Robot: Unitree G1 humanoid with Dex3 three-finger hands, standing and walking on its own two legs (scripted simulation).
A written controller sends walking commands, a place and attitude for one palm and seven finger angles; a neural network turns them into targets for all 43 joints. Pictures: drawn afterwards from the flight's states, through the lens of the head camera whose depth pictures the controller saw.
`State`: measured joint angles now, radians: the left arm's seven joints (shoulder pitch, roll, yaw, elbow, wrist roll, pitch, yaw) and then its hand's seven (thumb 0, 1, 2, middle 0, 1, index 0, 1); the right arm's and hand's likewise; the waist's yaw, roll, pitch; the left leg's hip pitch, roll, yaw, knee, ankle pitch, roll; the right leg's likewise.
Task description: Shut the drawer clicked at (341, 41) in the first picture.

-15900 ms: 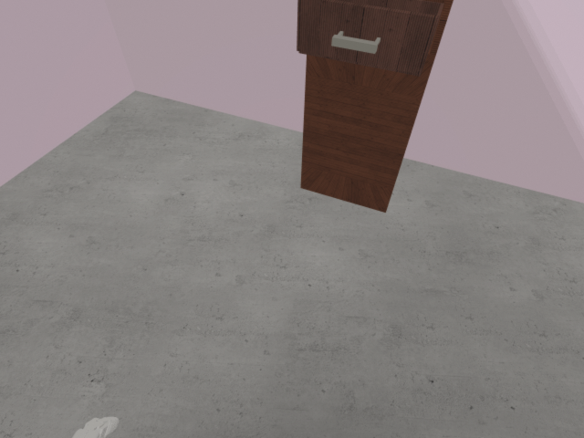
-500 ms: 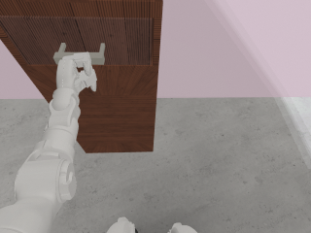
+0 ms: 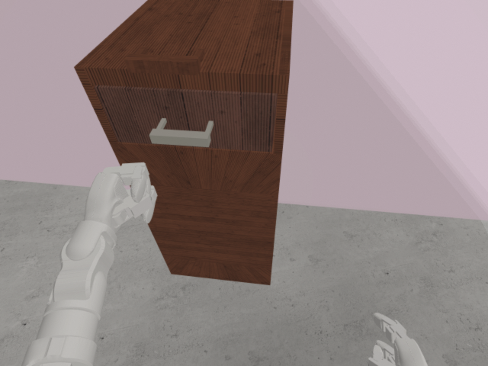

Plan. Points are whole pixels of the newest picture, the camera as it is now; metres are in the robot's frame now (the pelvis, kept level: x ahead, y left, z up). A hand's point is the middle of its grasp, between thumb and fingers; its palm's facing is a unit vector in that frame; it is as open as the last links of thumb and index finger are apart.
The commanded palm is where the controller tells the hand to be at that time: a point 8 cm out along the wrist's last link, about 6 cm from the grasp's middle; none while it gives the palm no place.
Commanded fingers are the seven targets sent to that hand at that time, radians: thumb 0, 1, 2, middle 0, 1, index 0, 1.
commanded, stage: draw the hand back to the body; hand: left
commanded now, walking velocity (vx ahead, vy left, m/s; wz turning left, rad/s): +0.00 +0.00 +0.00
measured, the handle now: (183, 131) +0.57 +0.16 +0.08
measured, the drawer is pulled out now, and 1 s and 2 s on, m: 0.00 0.00 0.00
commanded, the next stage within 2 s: step back with the hand held close in 0.88 s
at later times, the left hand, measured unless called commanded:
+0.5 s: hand (82, 244) +0.24 +0.22 +0.16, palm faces +0.28 -0.91 -0.31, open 3.3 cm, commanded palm +0.18 +0.27 +0.18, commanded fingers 0.00 0.90 0.90 -1.40 -1.60 -1.40 -1.60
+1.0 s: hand (29, 280) +0.18 +0.24 +0.18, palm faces +0.39 -0.85 -0.37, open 3.3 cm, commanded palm +0.13 +0.29 +0.20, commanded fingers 0.00 0.90 0.90 -1.40 -1.60 -1.40 -1.60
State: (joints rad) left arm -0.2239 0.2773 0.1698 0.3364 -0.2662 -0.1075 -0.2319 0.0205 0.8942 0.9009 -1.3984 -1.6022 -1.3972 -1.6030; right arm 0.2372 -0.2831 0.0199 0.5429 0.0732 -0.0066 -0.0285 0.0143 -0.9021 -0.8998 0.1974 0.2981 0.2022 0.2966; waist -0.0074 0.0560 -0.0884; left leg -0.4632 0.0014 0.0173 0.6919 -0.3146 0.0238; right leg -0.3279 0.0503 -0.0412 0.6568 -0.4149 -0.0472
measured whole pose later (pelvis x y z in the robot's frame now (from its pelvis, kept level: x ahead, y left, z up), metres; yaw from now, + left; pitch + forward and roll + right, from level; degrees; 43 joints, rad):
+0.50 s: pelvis +0.00 +0.00 +0.02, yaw -1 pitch -3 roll +0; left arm 0.31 0.30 0.19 -0.25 -0.10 -0.08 0.08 0.02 0.89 0.90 -1.40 -1.60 -1.40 -1.60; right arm 0.19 -0.23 0.04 0.60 0.02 0.00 -0.05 0.02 -0.90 -0.90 0.20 0.30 0.20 0.30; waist 0.04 0.08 0.02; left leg -0.16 -0.01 0.04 0.40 -0.19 0.02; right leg -0.04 0.04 -0.01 0.36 -0.28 -0.04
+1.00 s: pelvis +0.00 +0.01 +0.02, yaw +0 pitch -3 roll +0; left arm 0.53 0.31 0.26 -0.45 -0.09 -0.10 0.10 0.02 0.89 0.90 -1.40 -1.60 -1.40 -1.60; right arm 0.18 -0.23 0.02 0.60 0.01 -0.06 -0.06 0.02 -0.90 -0.90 0.20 0.30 0.20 0.30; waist 0.07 0.07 0.01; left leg -0.16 -0.02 0.03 0.42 -0.20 0.03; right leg -0.02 0.04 -0.03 0.36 -0.28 -0.03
